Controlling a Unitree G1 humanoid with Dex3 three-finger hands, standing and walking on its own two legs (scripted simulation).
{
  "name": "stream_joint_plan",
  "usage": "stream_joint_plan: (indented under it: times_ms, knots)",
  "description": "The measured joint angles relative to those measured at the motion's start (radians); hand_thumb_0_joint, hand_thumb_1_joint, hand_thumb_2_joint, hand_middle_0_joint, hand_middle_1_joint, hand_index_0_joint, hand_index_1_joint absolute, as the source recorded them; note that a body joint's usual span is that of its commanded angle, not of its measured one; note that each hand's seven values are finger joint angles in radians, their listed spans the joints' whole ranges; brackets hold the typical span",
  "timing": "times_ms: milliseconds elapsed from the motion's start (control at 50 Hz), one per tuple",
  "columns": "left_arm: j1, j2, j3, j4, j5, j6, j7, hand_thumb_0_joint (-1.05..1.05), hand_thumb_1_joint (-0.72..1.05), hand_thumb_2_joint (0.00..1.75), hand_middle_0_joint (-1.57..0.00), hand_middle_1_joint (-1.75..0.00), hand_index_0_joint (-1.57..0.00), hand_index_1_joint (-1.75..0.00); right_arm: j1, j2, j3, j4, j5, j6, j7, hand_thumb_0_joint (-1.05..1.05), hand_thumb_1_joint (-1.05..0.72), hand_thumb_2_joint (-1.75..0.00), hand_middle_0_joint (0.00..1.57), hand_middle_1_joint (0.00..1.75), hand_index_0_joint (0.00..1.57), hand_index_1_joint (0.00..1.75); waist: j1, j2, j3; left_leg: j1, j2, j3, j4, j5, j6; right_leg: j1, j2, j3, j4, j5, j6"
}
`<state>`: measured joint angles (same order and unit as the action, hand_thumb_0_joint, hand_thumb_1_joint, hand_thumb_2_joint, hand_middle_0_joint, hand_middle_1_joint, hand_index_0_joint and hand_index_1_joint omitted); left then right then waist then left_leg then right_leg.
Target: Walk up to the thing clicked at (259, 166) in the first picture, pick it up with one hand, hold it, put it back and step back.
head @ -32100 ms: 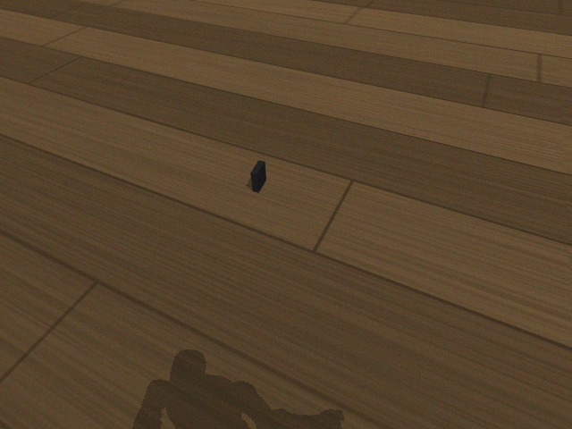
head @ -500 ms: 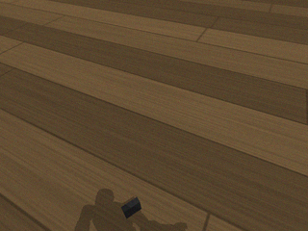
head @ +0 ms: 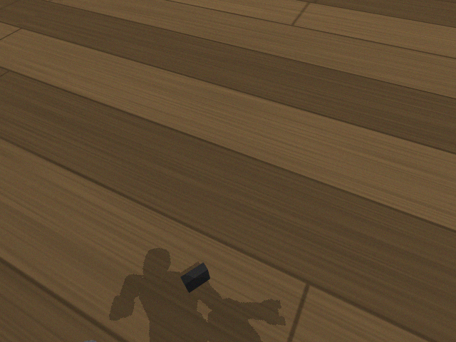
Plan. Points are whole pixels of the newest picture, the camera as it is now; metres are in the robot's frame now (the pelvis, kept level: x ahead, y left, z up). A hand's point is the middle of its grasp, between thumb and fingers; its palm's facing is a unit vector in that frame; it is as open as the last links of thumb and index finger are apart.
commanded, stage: step back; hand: left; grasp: from the side
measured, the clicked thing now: (196, 278) +0.44 +0.18 -0.71
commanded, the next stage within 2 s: none
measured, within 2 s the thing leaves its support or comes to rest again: neither
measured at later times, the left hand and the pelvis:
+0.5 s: hand out of the picture +0.06 +0.30 -0.17, palm faces -0.10 -0.92 -0.38, open 7.4 cm; pelvis -0.07 +0.05 -0.02, yaw -3 degrees
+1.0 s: hand out of the picture -0.06 +0.34 -0.17, palm faces -0.03 -0.94 -0.34, open 7.4 cm; pelvis -0.19 +0.09 -0.01, yaw +0 degrees
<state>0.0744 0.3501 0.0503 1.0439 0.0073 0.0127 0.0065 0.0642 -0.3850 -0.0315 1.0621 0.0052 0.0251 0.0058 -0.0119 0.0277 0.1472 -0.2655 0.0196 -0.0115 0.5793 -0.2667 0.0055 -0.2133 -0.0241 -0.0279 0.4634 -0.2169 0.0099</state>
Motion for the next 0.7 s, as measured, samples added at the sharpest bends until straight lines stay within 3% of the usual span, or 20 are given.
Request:
stream_joint_plan:
  times_ms: [60,100,120,140,220,260,320,420,520,580,640,700]
  knots:
    - [-0.01,0.013,0.008,-0.038,0.016,0.014,0.002,0.01,0.9,0.89,-0.2,-0.3,-0.2,-0.3,0.011,-0.017,-0.015,-0.035,-0.004,0.015,0.003,0.0,-0.91,-0.9,0.2,0.3,0.21,0.3,0.001,-0.019,0.015,-0.048,-0.047,-0.004,0.169,-0.156,0.022,-0.057,-0.025,0.017,0.06,-0.014,0.007]
    - [-0.02,0.026,0.009,-0.062,0.02,0.024,0.005,0.01,0.9,0.89,-0.2,-0.3,-0.2,-0.3,0.033,-0.022,-0.019,-0.054,-0.001,0.015,0.006,0.0,-0.91,-0.9,0.2,0.3,0.21,0.3,-0.008,-0.033,0.013,-0.037,-0.056,0.001,0.167,-0.14,0.032,-0.095,-0.041,0.018,0.101,-0.026,0.019]
    - [-0.026,0.032,0.008,-0.075,0.02,0.029,0.005,0.01,0.9,0.89,-0.2,-0.3,-0.2,-0.3,0.047,-0.026,-0.02,-0.062,-0.002,0.012,0.006,0.0,-0.91,-0.9,0.2,0.3,0.21,0.3,-0.013,-0.033,0.008,-0.016,-0.048,0.0,0.116,-0.06,0.033,-0.118,-0.042,0.015,0.129,-0.036,0.025]
    - [-0.036,0.038,0.008,-0.088,0.016,0.035,0.007,0.01,0.9,0.89,-0.2,-0.3,-0.2,-0.3,0.059,-0.028,-0.023,-0.066,-0.007,0.008,0.004,0.0,-0.91,-0.9,0.2,0.3,0.21,0.3,-0.016,-0.034,0.008,-0.004,-0.049,-0.004,0.084,-0.1,0.034,-0.147,-0.043,0.018,0.168,-0.046,0.017]
    - [-0.077,0.059,0.017,-0.128,0.006,0.052,0.026,0.01,0.91,0.9,-0.2,-0.3,-0.2,-0.3,0.081,0.014,-0.019,-0.074,-0.025,0.002,-0.008,0.0,-0.91,-0.9,0.2,0.3,0.21,0.3,-0.013,-0.082,0.057,-0.001,-0.068,0.01,0.073,-0.102,0.052,-0.229,0.056,0.165,0.422,-0.285,-0.035]
    - [-0.074,0.053,0.012,-0.136,0.003,0.055,0.029,0.01,0.91,0.9,-0.2,-0.3,-0.2,-0.3,0.095,0.03,-0.016,-0.083,-0.03,0.005,-0.015,0.0,-0.91,-0.9,0.21,0.3,0.21,0.3,-0.021,-0.083,0.056,0.006,-0.067,0.007,0.034,-0.071,0.055,-0.249,0.104,0.188,0.509,-0.3,-0.042]
    - [-0.052,0.036,0.001,-0.148,0.001,0.053,0.026,0.01,0.91,0.9,-0.2,-0.3,-0.2,-0.3,0.099,0.036,-0.014,-0.098,-0.03,0.009,-0.03,0.01,-0.9,-0.9,0.21,0.3,0.21,0.3,-0.02,-0.075,0.053,0.013,-0.067,0.023,-0.007,-0.04,0.063,-0.255,0.125,0.181,0.569,-0.259,-0.036]
    - [-0.006,0.017,-0.001,-0.151,0.01,0.051,0.017,0.01,0.91,0.9,-0.2,-0.3,-0.2,-0.3,0.082,0.039,-0.018,-0.145,-0.023,-0.001,-0.04,0.01,-0.9,-0.9,0.21,0.3,0.21,0.3,-0.022,-0.059,0.059,0.01,-0.072,0.059,0.007,-0.035,0.075,-0.178,0.094,0.147,0.457,-0.239,-0.015]
    - [0.025,0.01,0.011,-0.15,0.019,0.041,0.007,0.01,0.91,0.89,-0.2,-0.3,-0.2,-0.3,0.061,0.033,-0.013,-0.169,-0.016,0.001,-0.032,0.01,-0.9,-0.9,0.21,0.3,0.21,0.3,-0.009,-0.038,0.051,-0.031,-0.068,0.094,0.083,-0.058,0.072,-0.068,0.058,0.102,0.223,-0.155,-0.032]
    - [0.036,-0.013,0.011,-0.147,0.026,0.03,0.003,0.01,0.91,0.89,-0.2,-0.3,-0.2,-0.3,0.043,0.018,-0.014,-0.158,-0.004,0.013,-0.029,0.01,-0.9,-0.9,0.21,0.3,0.21,0.3,-0.019,0.033,0.055,-0.052,-0.032,0.047,0.131,-0.055,0.054,-0.043,0.095,0.065,0.174,-0.099,-0.032]
    - [0.051,0.002,0.014,-0.172,0.025,0.027,-0.002,0.01,0.91,0.89,-0.2,-0.3,-0.2,-0.3,0.037,0.032,-0.009,-0.157,-0.001,0.022,-0.026,0.01,-0.9,-0.9,0.21,0.3,0.21,0.3,0.007,-0.01,0.044,-0.111,-0.097,-0.021,0.334,-0.235,0.013,-0.066,0.065,0.088,0.18,-0.083,-0.044]
    - [0.046,0.0,0.018,-0.196,0.022,0.031,0.004,0.01,0.9,0.89,-0.2,-0.3,-0.2,-0.3,0.048,0.019,-0.005,-0.167,0.001,0.018,-0.02,0.01,-0.9,-0.9,0.21,0.3,0.21,0.3,0.02,-0.034,0.033,-0.145,-0.14,-0.088,0.503,-0.265,-0.005,-0.083,0.035,0.096,0.141,-0.04,-0.041]
